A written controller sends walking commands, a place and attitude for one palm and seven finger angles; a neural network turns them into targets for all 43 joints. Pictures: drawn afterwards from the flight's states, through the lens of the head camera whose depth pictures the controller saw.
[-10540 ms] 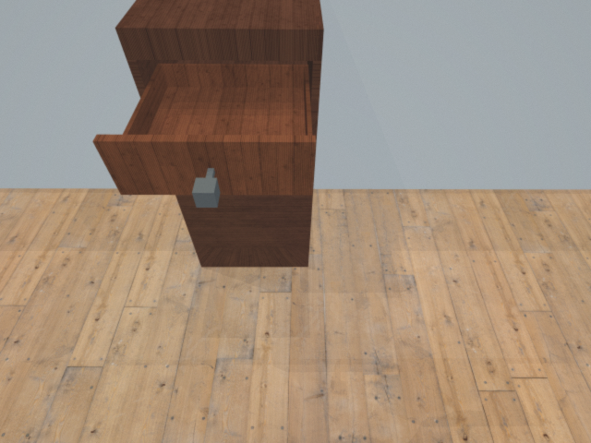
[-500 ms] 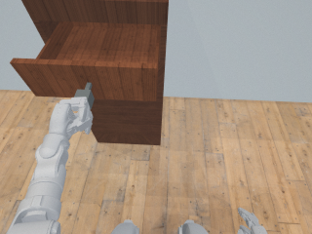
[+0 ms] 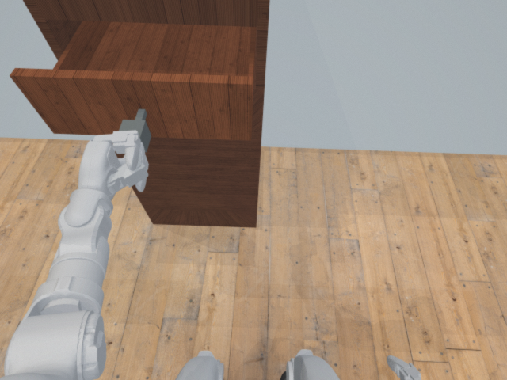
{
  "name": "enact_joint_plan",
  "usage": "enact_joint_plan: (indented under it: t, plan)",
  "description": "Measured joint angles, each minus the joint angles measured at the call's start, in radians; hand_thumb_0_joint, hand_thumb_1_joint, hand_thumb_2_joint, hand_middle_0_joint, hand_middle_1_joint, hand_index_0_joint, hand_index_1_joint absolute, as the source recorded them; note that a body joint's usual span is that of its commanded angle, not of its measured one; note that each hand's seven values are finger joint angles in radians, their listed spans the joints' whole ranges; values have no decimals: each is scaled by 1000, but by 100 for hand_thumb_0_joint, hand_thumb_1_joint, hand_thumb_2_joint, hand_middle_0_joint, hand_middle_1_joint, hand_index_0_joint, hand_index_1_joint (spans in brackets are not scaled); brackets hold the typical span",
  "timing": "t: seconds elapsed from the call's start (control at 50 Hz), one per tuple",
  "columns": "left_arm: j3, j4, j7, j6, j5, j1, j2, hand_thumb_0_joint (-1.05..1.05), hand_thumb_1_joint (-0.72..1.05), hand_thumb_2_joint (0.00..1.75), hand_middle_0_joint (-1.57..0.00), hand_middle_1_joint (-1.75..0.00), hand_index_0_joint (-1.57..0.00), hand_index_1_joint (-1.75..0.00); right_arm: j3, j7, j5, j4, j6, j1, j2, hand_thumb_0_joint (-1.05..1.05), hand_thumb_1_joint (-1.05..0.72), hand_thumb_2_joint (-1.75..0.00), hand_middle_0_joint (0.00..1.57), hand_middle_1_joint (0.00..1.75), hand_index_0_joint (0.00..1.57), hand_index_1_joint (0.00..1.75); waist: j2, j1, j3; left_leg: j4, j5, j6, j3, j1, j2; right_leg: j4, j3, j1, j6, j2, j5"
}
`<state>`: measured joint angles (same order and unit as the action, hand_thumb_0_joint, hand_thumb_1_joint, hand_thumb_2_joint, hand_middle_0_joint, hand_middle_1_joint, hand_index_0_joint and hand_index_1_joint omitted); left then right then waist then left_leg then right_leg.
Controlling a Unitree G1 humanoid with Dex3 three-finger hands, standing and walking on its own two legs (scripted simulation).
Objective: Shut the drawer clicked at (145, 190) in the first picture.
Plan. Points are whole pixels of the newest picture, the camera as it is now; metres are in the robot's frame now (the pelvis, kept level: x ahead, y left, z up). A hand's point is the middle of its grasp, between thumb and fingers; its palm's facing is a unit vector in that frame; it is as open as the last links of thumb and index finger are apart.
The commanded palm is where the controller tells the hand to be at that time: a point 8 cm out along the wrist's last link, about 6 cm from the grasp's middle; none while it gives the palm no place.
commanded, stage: push the drawer shut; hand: left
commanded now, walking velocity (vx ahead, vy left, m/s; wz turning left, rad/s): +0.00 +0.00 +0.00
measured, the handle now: (137, 127) +0.51 +0.21 +0.07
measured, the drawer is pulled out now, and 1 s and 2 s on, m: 0.16 0.04 0.00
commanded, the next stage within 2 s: pull the fist back off the drawer in 1.58 s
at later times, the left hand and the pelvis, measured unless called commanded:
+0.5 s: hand (146, 137) +0.48 +0.19 +0.07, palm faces -0.05 -1.00 -0.03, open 3.1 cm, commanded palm +0.48 +0.23 +0.07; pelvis +0.00 +0.00 -0.01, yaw -1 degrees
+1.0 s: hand (152, 112) +0.54 +0.18 +0.08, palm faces -0.03 -1.00 -0.04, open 3.2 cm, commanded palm +0.54 +0.22 +0.07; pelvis +0.00 +0.01 -0.02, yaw -2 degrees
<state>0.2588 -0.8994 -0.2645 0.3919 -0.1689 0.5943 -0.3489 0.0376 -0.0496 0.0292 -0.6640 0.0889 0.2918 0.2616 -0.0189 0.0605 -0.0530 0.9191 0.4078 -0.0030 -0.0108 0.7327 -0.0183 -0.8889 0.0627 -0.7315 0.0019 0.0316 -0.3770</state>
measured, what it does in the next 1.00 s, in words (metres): stands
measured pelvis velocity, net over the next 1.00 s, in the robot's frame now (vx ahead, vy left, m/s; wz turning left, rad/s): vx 0.00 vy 0.01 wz -0.03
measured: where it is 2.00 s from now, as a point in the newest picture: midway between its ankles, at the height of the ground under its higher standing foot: outside the picture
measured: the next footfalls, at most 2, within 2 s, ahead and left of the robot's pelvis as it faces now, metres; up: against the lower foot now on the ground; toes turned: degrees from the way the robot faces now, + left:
none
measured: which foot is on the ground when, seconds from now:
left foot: down 0.00-1.00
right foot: down 0.00-1.00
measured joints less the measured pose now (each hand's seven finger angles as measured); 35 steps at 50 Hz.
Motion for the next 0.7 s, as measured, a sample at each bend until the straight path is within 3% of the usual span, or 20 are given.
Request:
enact_joint_plan:
  t: [0.42,0.7]
  plan:
    - [97,-201,-47,-10,41,217,-117,1,75,92,-140,-160,-140,-160,1,15,-17,4,-37,61,15,1,-91,-90,20,30,20,30,0,60,-18,70,21,2,3,123,-19,-46,-5,-118,0,-19,-2]
    - [111,-282,-10,-23,77,328,-161,1,73,92,-140,-160,-140,-160,8,24,-33,2,-54,87,14,1,-91,-90,20,30,20,30,-4,95,-19,96,23,9,-3,182,-19,-54,-1,-167,-7,-19,4]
